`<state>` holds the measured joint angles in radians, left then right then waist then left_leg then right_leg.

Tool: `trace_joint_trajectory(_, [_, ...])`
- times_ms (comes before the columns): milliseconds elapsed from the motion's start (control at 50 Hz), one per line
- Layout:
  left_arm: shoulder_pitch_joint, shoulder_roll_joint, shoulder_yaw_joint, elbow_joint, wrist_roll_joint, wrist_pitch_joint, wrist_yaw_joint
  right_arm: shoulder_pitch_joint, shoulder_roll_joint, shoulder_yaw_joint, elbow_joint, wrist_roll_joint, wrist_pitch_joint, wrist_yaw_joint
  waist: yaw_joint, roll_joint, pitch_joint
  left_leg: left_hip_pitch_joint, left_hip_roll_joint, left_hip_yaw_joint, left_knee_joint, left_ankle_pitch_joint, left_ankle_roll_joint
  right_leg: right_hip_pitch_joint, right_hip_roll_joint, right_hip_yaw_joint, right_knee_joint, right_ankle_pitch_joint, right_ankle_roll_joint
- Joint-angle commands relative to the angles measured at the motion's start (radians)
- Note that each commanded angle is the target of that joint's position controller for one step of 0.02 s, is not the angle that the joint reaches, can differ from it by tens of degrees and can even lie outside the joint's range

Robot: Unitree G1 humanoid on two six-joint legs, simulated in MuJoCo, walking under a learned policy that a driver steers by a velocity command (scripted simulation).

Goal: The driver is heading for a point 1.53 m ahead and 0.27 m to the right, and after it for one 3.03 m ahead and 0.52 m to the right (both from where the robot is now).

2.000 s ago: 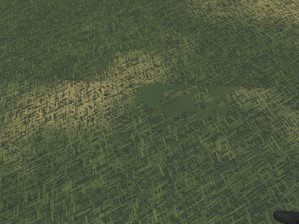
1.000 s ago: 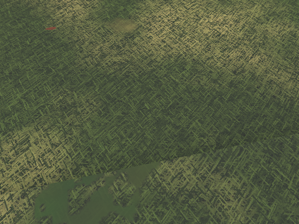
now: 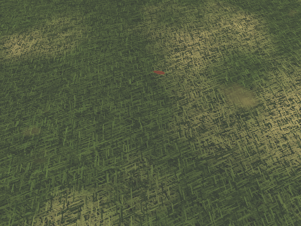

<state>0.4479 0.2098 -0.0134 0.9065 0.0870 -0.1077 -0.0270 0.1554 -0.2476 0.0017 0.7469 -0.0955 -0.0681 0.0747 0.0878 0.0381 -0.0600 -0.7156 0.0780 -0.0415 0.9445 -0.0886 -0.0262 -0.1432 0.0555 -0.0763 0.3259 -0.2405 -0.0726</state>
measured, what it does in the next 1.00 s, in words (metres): goes down, turning right: left foot 0.14 m lower, then right foot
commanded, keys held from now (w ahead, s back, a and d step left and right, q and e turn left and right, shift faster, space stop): w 0.16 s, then w+e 0.80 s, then w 0.04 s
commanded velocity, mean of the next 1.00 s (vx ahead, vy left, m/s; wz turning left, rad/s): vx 0.50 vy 0.00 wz -0.34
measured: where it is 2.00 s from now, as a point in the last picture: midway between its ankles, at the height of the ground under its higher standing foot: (203, 138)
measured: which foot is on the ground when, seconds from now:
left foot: up 0.00-0.30, down 0.32-0.82, up 0.84-1.00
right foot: down 0.00-0.32, up 0.34-0.78, down 0.80-1.00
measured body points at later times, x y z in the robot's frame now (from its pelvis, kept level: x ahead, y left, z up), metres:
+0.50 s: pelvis +0.33 +0.08 -0.15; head +0.34 +0.09 +0.30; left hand +0.36 +0.35 -0.30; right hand +0.37 -0.18 -0.29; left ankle +0.35 +0.19 -0.88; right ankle +0.25 -0.05 -0.69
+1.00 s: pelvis +0.58 -0.04 -0.14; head +0.61 -0.06 +0.31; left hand +0.78 +0.18 -0.25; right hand +0.61 -0.35 -0.26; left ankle +0.69 +0.13 -0.80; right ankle +0.59 -0.10 -0.88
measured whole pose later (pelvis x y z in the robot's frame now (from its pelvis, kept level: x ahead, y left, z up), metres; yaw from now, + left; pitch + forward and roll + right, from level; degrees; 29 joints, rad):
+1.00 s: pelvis +0.58 -0.04 -0.14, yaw -25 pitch +3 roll +1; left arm 0.28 0.24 0.08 0.75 -0.01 -0.04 -0.01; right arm 0.11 -0.28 -0.08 0.84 0.00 -0.10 -0.01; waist 0.02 0.01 0.03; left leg -0.61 0.10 -0.06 1.08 -0.28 -0.02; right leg -0.30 0.09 0.04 0.43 -0.16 -0.10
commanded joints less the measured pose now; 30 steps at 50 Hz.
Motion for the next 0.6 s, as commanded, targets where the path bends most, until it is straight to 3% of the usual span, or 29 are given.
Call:
trace_joint_trajectory(20, [-0.020, 0.109, 0.028, -0.050, 0.014, -0.020, -0.015, 0.043, -0.035, -0.005, -0.042, -0.014, 0.001, 0.019, -0.063, -0.092, 0.052, 0.059, -0.004, 0.036, 0.022, 0.161, 0.042, -0.111, -0.248, 0.169, -0.041, 0.295, -0.220])
trace_joint_trajectory(40, [0.045, 0.079, 0.020, -0.003, 0.022, -0.027, -0.003, -0.014, -0.046, -0.004, -0.063, -0.004, 0.000, 0.010, -0.034, -0.093, 0.084, -0.149, 0.055, -0.087, -0.058, 0.279, 0.044, 0.084, -0.290, 0.242, 0.011, 0.229, -0.216])
trace_joint_trajectory(60, [0.135, 0.071, 0.017, 0.015, -0.006, -0.028, 0.015, -0.065, -0.055, -0.010, -0.068, -0.007, -0.007, -0.003, 0.022, -0.094, 0.074, -0.309, 0.046, -0.069, -0.162, 0.326, 0.032, 0.280, -0.294, 0.260, 0.050, 0.164, -0.218])
trace_joint_trajectory(100, [0.254, 0.055, 0.008, 0.064, -0.002, -0.021, 0.029, -0.179, -0.021, 0.000, -0.092, 0.002, -0.014, -0.012, 0.079, -0.096, 0.113, -0.416, 0.056, -0.058, -0.262, 0.355, 0.018, 0.374, -0.308, 0.298, 0.124, 0.109, -0.203])
trace_joint_trajectory(120, [0.245, 0.032, -0.002, 0.057, -0.002, -0.015, 0.030, -0.188, -0.008, 0.008, -0.076, 0.005, -0.014, -0.012, 0.082, -0.068, 0.127, -0.330, 0.062, -0.046, -0.360, 0.476, 0.016, 0.288, -0.260, 0.249, 0.167, 0.070, -0.179])
trace_joint_trajectory(140, [0.233, 0.042, -0.008, 0.049, -0.007, -0.003, 0.020, -0.203, 0.009, 0.015, -0.072, 0.003, -0.008, -0.004, 0.084, -0.074, 0.142, -0.109, 0.028, 0.041, -0.424, 0.527, 0.032, 0.067, -0.209, 0.195, 0.145, -0.011, -0.175])
trace_joint_trajectory(160, [0.210, 0.057, -0.012, 0.048, 0.015, 0.004, 0.001, -0.205, 0.022, 0.023, -0.085, 0.009, 0.004, 0.004, 0.066, -0.099, 0.171, 0.087, 0.026, 0.055, -0.374, 0.553, 0.047, -0.133, -0.214, 0.190, 0.118, -0.089, -0.175])
trace_joint_trajectory(180, [0.183, 0.063, -0.012, 0.044, 0.017, 0.002, -0.013, -0.204, 0.010, 0.022, -0.093, 0.009, 0.013, 0.005, 0.047, -0.087, 0.203, 0.172, 0.026, 0.048, -0.353, 0.527, 0.053, -0.229, -0.223, 0.205, 0.123, -0.146, -0.174])
trace_joint_trajectory(220, [0.150, 0.100, -0.002, 0.045, 0.000, -0.012, -0.026, -0.227, -0.032, 0.018, -0.111, 0.004, 0.023, -0.002, 0.028, -0.073, 0.237, 0.222, 0.036, 0.028, -0.387, 0.412, 0.052, -0.204, -0.234, 0.248, 0.165, -0.154, -0.161])
trace_joint_trajectory(260, [0.184, 0.144, 0.016, 0.071, -0.029, -0.006, -0.009, -0.234, -0.058, 0.019, -0.092, -0.003, 0.027, -0.009, 0.049, -0.035, 0.241, 0.214, 0.052, 0.019, -0.550, 0.379, 0.040, -0.032, -0.223, 0.284, 0.274, -0.142, -0.121])
trace_joint_trajectory(280, [0.129, 0.191, 0.068, 0.065, -0.157, 0.043, 0.042, -0.221, -0.132, -0.040, -0.076, 0.201, -0.008, -0.021, 0.022, -0.018, 0.296, 0.228, 0.015, -0.059, -0.620, 0.334, 0.047, -0.015, -0.210, 0.285, 0.414, 0.150, -0.075])
trace_joint_trajectory(300, [0.148, 0.182, 0.060, 0.076, -0.134, 0.064, 0.064, -0.054, -0.148, -0.048, -0.016, 0.203, -0.031, -0.027, -0.047, 0.019, 0.152, 0.426, 0.001, -0.006, -0.653, 0.473, 0.049, -0.002, -0.177, 0.238, 0.635, 0.253, -0.042])
trace_joint_trajectory(320, [0.169, 0.127, 0.052, 0.087, -0.113, 0.064, 0.068, 0.169, -0.153, -0.062, 0.053, 0.164, -0.037, -0.031, -0.140, 0.009, 0.011, 0.739, 0.028, 0.028, -0.569, 0.610, 0.043, -0.144, -0.124, 0.206, 0.887, 0.144, 0.004])
trace_joint_trajectory(340, [0.302, -0.001, 0.035, 0.122, -0.109, 0.055, 0.060, 0.366, -0.166, -0.064, 0.127, 0.119, -0.031, -0.025, -0.152, 0.161, -0.188, 1.220, 0.171, -0.056, -0.241, 0.965, 0.086, -0.518, -0.025, 0.192, 1.301, -0.572, 0.064])
trace_joint_trajectory(360, [0.390, 0.010, 0.029, 0.106, -0.156, 0.025, 0.054, 0.421, -0.202, -0.078, 0.134, 0.111, -0.017, -0.026, -0.167, 0.292, -0.369, 1.375, 0.311, -0.228, -0.127, 0.997, 0.192, -0.684, -0.043, 0.276, 1.564, -0.607, 0.097])
trace_joint_trajectory(380, [0.323, 0.036, 0.033, 0.034, -0.186, 0.002, 0.053, 0.450, -0.256, -0.104, 0.162, 0.129, 0.007, -0.025, -0.195, 0.341, -0.465, 1.336, 0.413, -0.487, -0.350, 0.455, 0.311, -0.775, -0.062, 0.262, 1.636, -0.505, 0.109])
trace_joint_trajectory(400, [0.187, 0.034, 0.039, -0.016, -0.198, 0.002, 0.070, 0.402, -0.223, -0.099, 0.183, 0.118, 0.022, -0.035, -0.183, 0.169, -0.347, 1.161, 0.436, -0.553, -0.543, 0.023, 0.322, -0.855, -0.110, 0.180, 1.644, -0.381, 0.125])
trace_joint_trajectory(420, [0.045, 0.060, 0.050, -0.055, -0.179, 0.016, 0.094, 0.266, -0.149, -0.078, 0.147, 0.101, 0.015, -0.049, -0.170, -0.026, -0.162, 0.904, 0.405, -0.478, -0.652, -0.136, 0.308, -0.841, -0.144, 0.130, 1.578, -0.207, 0.115])
trace_joint_trajectory(440, [0.020, 0.026, 0.048, -0.078, -0.156, 0.036, 0.104, 0.161, -0.139, -0.071, 0.144, 0.098, -0.005, -0.053, -0.106, 0.011, -0.085, 0.716, 0.430, -0.469, -0.662, -0.043, 0.334, -0.791, -0.168, 0.121, 1.590, -0.150, 0.110])
trace_joint_trajectory(460, [0.009, 0.030, 0.063, -0.074, -0.130, 0.055, 0.103, 0.070, -0.072, -0.053, 0.137, 0.099, -0.028, -0.050, -0.057, -0.032, -0.007, 0.560, 0.375, -0.364, -0.669, 0.002, 0.266, -0.716, -0.211, 0.195, 1.393, -0.031, 0.074])
trace_joint_trajectory(480, [-0.015, 0.017, 0.070, -0.074, -0.126, 0.072, 0.096, 0.032, -0.028, -0.044, 0.145, 0.093, -0.035, -0.045, -0.042, 0.028, 0.058, 0.450, 0.312, -0.227, -0.673, 0.032, 0.211, -0.666, -0.216, 0.209, 1.310, -0.022, 0.052])
trace_joint_trajectory(500, [-0.027, 0.000, 0.077, -0.086, -0.134, 0.081, 0.093, -0.006, -0.027, -0.042, 0.150, 0.088, -0.038, -0.050, -0.015, 0.063, 0.128, 0.330, 0.236, -0.076, -0.716, 0.042, 0.161, -0.597, -0.215, 0.212, 1.106, 0.016, 0.054])
trace_joint_trajectory(520, [-0.064, 0.010, 0.085, -0.101, -0.122, 0.079, 0.088, 0.008, -0.043, -0.047, 0.156, 0.080, -0.039, -0.063, -0.028, 0.082, 0.140, 0.327, 0.203, -0.009, -0.737, 0.098, 0.164, -0.572, -0.201, 0.195, 0.971, 0.069, 0.066])
trace_joint_trajectory(540, [-0.112, 0.018, 0.088, -0.123, -0.113, 0.075, 0.080, 0.044, -0.062, -0.051, 0.173, 0.070, -0.042, -0.080, -0.033, 0.081, 0.141, 0.338, 0.193, 0.022, -0.744, 0.155, 0.176, -0.552, -0.197, 0.189, 0.850, 0.118, 0.075])
trace_joint_trajectory(580, [-0.175, -0.002, 0.079, -0.153, -0.102, 0.067, 0.053, 0.071, -0.103, -0.065, 0.181, 0.073, -0.036, -0.106, -0.040, 0.057, 0.109, 0.408, 0.186, 0.076, -0.733, 0.187, 0.186, -0.521, -0.189, 0.170, 0.627, 0.227, 0.070])
trace_joint_trajectory(600, [-0.223, 0.009, 0.080, -0.172, -0.101, 0.065, 0.035, 0.056, -0.134, -0.076, 0.175, 0.079, -0.034, -0.115, -0.046, 0.043, 0.115, 0.412, 0.192, 0.096, -0.747, 0.246, 0.187, -0.496, -0.179, 0.143, 0.553, 0.278, 0.056])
